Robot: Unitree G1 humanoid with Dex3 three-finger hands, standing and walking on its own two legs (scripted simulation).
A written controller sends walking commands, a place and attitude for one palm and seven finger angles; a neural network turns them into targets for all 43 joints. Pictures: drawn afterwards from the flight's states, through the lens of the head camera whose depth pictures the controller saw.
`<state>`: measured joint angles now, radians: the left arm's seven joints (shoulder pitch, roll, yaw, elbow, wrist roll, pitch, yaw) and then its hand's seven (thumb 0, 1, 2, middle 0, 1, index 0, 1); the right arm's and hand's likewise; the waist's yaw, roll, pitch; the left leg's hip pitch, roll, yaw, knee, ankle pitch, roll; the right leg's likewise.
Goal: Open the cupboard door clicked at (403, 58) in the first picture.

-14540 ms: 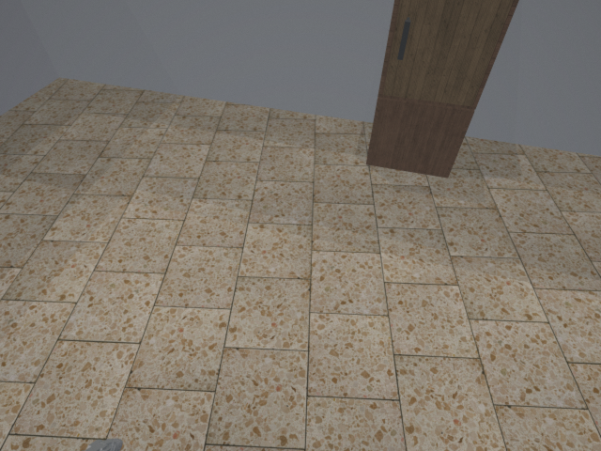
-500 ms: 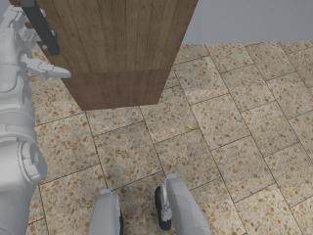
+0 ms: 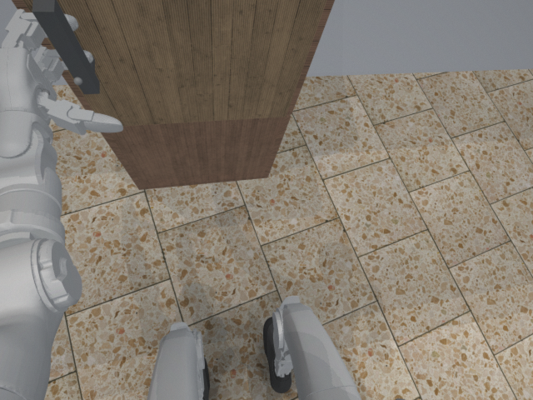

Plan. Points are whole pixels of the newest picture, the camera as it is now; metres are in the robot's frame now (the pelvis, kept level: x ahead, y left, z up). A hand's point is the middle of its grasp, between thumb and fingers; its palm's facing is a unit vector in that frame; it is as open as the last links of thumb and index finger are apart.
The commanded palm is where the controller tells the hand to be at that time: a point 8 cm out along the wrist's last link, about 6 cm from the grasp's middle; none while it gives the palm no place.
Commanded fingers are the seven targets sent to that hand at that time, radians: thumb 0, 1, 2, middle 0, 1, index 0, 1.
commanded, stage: close the thumb around the handle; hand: left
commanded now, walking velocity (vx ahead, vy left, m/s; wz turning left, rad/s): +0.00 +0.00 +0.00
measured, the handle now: (72, 40) +0.60 +0.20 +0.04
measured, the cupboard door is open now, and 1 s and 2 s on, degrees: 0 0 44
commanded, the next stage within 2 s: pull the door open along its arc in 0.80 s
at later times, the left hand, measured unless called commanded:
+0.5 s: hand (79, 81) +0.54 +0.19 +0.04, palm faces +0.03 -1.00 -0.03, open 9.5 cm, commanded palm +0.52 +0.22 +0.04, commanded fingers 0.00 0.68 0.80 -0.38 -1.33 -0.38 -1.33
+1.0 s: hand (87, 81) +0.54 +0.18 +0.04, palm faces +0.03 -1.00 -0.04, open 6.3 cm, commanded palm +0.51 +0.22 +0.04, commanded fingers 0.00 0.90 0.90 -0.40 -1.35 -0.40 -1.35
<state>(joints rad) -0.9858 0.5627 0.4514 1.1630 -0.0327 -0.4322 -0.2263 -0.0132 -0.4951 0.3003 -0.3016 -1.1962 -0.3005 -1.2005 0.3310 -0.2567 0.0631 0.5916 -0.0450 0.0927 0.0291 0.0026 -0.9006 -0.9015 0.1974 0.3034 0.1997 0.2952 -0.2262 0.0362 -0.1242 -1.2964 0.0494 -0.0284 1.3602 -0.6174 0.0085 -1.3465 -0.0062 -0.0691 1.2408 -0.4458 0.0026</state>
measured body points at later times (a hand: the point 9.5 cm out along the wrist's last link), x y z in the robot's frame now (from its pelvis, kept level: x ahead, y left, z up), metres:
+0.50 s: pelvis +0.00 +0.00 +0.00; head +0.19 +0.03 +0.41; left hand +0.54 +0.24 +0.04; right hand +0.01 -0.25 -0.11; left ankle +0.00 +0.11 -0.60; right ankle +0.06 -0.13 -0.60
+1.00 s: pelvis +0.00 +0.00 +0.00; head +0.19 +0.02 +0.41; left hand +0.54 +0.23 +0.04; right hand +0.01 -0.26 -0.11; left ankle +0.00 +0.11 -0.60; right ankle +0.06 -0.13 -0.60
